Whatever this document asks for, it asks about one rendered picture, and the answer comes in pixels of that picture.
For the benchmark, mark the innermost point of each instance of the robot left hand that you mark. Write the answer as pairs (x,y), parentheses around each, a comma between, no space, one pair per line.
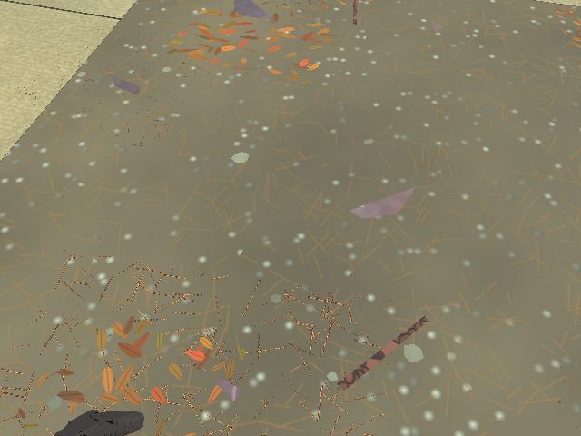
(111,423)

